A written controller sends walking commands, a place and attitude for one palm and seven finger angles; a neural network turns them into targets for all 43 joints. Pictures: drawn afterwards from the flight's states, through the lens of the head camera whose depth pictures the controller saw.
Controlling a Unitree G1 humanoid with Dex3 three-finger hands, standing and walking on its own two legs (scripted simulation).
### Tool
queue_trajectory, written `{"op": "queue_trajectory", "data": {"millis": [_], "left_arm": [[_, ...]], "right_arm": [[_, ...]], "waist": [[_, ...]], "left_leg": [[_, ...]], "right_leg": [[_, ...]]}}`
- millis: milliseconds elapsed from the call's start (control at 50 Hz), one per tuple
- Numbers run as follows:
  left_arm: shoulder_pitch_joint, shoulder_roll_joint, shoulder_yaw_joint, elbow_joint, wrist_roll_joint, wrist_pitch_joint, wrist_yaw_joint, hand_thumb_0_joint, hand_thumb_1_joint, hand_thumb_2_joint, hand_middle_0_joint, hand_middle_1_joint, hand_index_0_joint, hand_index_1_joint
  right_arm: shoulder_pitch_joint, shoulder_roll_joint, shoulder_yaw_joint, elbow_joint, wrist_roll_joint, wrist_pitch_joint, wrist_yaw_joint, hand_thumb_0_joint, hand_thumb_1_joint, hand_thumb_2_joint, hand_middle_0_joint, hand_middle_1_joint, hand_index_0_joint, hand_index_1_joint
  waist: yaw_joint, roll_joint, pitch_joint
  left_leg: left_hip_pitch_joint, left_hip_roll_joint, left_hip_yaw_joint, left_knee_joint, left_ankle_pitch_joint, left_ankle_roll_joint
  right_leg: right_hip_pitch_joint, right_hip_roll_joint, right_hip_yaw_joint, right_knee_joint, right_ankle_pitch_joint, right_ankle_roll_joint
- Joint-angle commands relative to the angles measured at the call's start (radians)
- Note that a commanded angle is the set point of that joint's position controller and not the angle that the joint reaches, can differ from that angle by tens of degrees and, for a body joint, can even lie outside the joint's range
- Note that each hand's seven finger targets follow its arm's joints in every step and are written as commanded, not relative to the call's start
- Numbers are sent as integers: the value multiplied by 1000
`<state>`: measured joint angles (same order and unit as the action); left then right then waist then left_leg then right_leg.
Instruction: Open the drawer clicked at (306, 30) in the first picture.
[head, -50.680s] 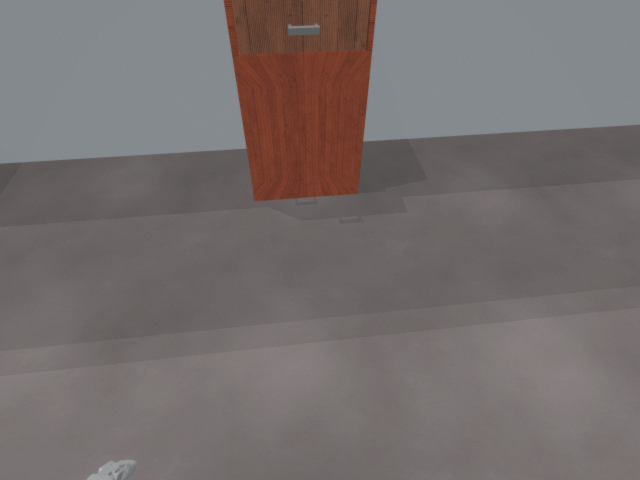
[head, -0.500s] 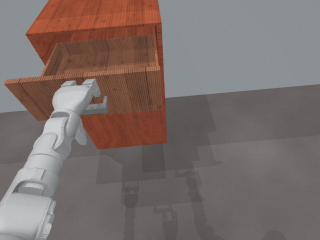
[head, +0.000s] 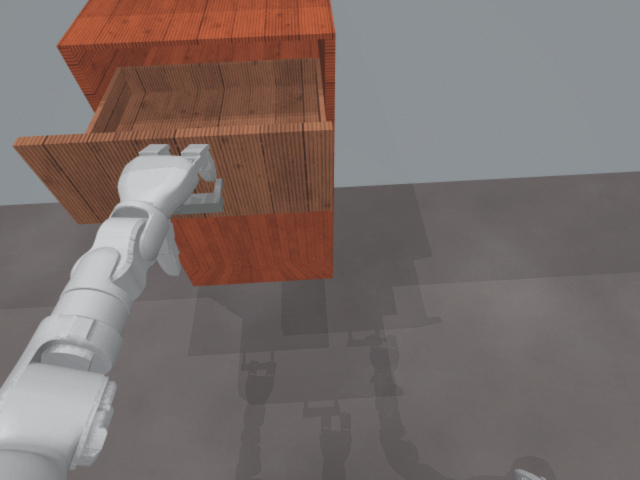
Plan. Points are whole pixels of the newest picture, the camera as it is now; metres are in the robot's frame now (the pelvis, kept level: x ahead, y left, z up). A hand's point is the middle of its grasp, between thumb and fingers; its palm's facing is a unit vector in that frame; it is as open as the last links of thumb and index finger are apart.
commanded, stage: re-aim the fingers above the handle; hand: left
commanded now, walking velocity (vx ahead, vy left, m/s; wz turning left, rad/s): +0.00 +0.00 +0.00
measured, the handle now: (189, 194) +0.52 +0.22 +0.02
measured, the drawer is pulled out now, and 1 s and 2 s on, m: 0.27 0.27 0.26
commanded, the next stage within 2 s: lower the fingers behind the handle in 1.08 s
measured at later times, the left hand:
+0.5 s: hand (179, 196) +0.46 +0.20 +0.09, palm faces +0.08 -0.07 -0.99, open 13.8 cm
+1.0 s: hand (166, 177) +0.48 +0.22 +0.10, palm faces +0.15 -0.02 -0.99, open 13.8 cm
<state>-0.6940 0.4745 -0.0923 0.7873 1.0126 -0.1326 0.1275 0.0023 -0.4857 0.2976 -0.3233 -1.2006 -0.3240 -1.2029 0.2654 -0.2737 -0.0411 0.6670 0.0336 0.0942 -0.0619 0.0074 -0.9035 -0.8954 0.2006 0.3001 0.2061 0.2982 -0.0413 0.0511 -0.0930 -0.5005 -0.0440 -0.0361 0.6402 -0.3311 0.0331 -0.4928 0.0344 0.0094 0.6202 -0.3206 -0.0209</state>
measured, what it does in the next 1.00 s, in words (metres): stands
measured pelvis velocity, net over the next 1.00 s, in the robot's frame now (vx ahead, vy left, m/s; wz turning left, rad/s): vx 0.00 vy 0.00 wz -0.03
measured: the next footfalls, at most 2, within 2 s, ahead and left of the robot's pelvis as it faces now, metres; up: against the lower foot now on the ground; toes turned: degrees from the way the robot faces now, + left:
none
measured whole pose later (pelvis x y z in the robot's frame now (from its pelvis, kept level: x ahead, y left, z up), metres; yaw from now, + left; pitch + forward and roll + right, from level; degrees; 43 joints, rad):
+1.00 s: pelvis +0.00 +0.00 +0.00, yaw -2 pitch +13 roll +0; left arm -0.75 0.49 -0.02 0.80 1.04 -0.03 0.28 0.01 -0.48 0.30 -0.32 -1.20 -0.32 -1.20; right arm 0.24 -0.26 -0.03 0.69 0.02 0.10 -0.04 0.01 -0.90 -0.90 0.20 0.30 0.20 0.30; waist -0.04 0.06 -0.09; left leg -0.54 -0.04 -0.01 0.66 -0.35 0.03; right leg -0.54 0.04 0.04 0.65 -0.33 -0.02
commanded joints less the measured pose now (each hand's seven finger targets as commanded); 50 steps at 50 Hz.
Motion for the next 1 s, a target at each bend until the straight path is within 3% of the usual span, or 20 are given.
{"op": "queue_trajectory", "data": {"millis": [0,80,140,160,240,300,380,400,440,500,560,600,620,700,760,800,820,860,900,980], "left_arm": [[-485,424,257,-152,19,26,141,0,-500,300,-300,-1200,-300,-1200],[-389,350,196,-71,30,119,153,0,-500,300,-300,-1200,-300,-1200],[-355,244,93,-36,13,170,93,0,-500,300,-300,-1200,-300,-1200],[-387,206,54,-77,2,169,68,0,-500,300,-300,-1200,-300,-1200],[-404,129,-17,-353,-54,97,-13,0,-500,300,-300,-1200,-300,-1200],[-448,177,20,-421,-56,37,-3,0,-500,300,-300,-1200,-300,-1200],[-465,303,174,-285,-11,33,101,0,-500,300,-300,-1200,-300,-1200],[-462,395,255,-263,3,44,133,0,-500,300,-300,-1200,-300,-1200],[-429,375,244,-210,23,95,179,0,-500,300,-300,-1200,-300,-1200],[-373,351,209,-84,40,181,182,0,-500,300,-300,-1200,-300,-1200],[-329,239,81,-25,22,244,96,0,-500,300,-300,-1200,-300,-1200],[-367,92,-51,-87,-17,241,12,0,-500,300,-300,-1200,-300,-1200],[-377,68,-75,-137,-41,222,-26,0,-500,300,-300,-1200,-300,-1200],[-525,123,-64,-385,-79,56,-98,0,-500,300,-300,-1200,-300,-1200],[-563,203,33,-407,-54,-45,-36,0,-500,300,-300,-1200,-300,-1200],[-555,361,190,-368,-28,-61,49,0,-500,300,-300,-1200,-300,-1200],[-557,365,207,-336,-14,-49,97,0,-500,300,-300,-1200,-300,-1200],[-470,388,269,-225,5,10,181,0,-500,300,-300,-1200,-300,-1200],[-408,406,274,-148,17,94,221,0,-500,300,-300,-1200,-300,-1200],[-286,331,174,30,34,265,166,0,-500,300,-300,-1200,-300,-1200]], "right_arm": [[54,-123,-41,-71,-15,-23,-4,0,-900,-900,200,300,200,300],[50,-121,-41,-77,-12,-18,12,0,-900,-900,200,300,200,300],[67,-142,-48,-86,0,-11,22,0,-900,-900,200,300,200,300],[72,-147,-55,-87,1,-11,22,0,-900,-900,200,300,200,300],[66,-139,-71,-110,-3,-10,12,0,-900,-900,200,300,200,300],[68,-130,-66,-90,-8,-11,6,0,-900,-900,200,300,200,300],[67,-114,-48,-54,-11,-11,13,0,-900,-900,200,300,200,300],[61,-121,-45,-47,-16,-12,12,0,-900,-900,200,300,200,300],[24,-101,-30,-58,-16,-12,16,0,-900,-900,200,300,200,300],[11,-114,-28,-60,-13,-10,19,0,-900,-900,200,300,200,300],[27,-138,-36,-81,0,-3,21,0,-900,-900,200,300,200,300],[38,-144,-47,-102,9,0,20,0,-900,-900,200,300,200,300],[41,-148,-53,-104,9,-1,14,0,-900,-900,200,300,200,300],[37,-137,-51,-113,-8,-9,-23,0,-900,-900,200,300,200,300],[65,-114,-52,-81,-14,-17,-24,0,-900,-900,200,300,200,300],[75,-119,-50,-61,-19,-18,-16,0,-900,-900,200,300,200,300],[67,-104,-42,-60,-19,-22,-9,0,-900,-900,200,300,200,300],[42,-92,-30,-53,-18,-25,3,0,-900,-900,200,300,200,300],[8,-101,-24,-59,-18,-18,9,0,-900,-900,200,300,200,300],[9,-124,-25,-61,-10,4,27,0,-900,-900,200,300,200,300]], "waist": [[34,6,-384],[40,1,-403],[2,-56,-383],[-18,-69,-396],[-38,-22,-461],[-39,23,-382],[15,25,-316],[42,36,-333],[62,41,-342],[56,-7,-363],[16,-66,-365],[-42,-95,-370],[-51,-118,-370],[-74,-57,-365],[-41,54,-368],[11,77,-393],[17,95,-385],[49,41,-341],[73,-3,-379],[68,-67,-413]], "left_leg": [[131,0,33,-39,381,2],[123,10,57,-39,428,-5],[158,24,52,-40,435,3],[190,28,46,-36,454,9],[338,32,10,-15,596,19],[359,38,-16,-13,623,2],[254,27,-14,-39,535,-25],[218,22,0,-47,514,-26],[171,9,24,-54,458,-23],[130,11,47,-68,406,-19],[160,24,56,-70,404,-5],[230,30,41,-54,434,8],[260,30,36,-50,428,17],[307,8,10,-32,419,30],[335,12,-7,-7,498,7],[285,10,-10,-2,532,-18],[250,5,-6,-4,523,-23],[135,-3,13,-19,457,-24],[91,-6,46,-31,423,-22],[73,11,79,-58,402,-17]], "right_leg": [[177,6,-19,-28,328,-30],[197,7,-29,-19,386,-25],[165,11,-34,-40,376,-16],[156,10,-30,-48,384,-12],[139,13,-21,-61,404,-5],[70,19,-34,-65,342,-14],[75,22,-53,-34,290,-34],[118,21,-47,-32,300,-39],[165,16,-42,-25,318,-41],[210,12,-37,-35,324,-33],[197,7,-36,-56,350,-19],[161,6,-33,-77,363,-10],[152,5,-30,-88,359,-3],[129,0,-12,-89,356,-7],[60,8,-23,-55,329,-21],[83,15,-32,-25,330,-35],[91,14,-35,-14,338,-37],[134,14,-41,-2,342,-40],[211,10,-31,-4,369,-35],[278,1,-20,-26,420,-17]]}}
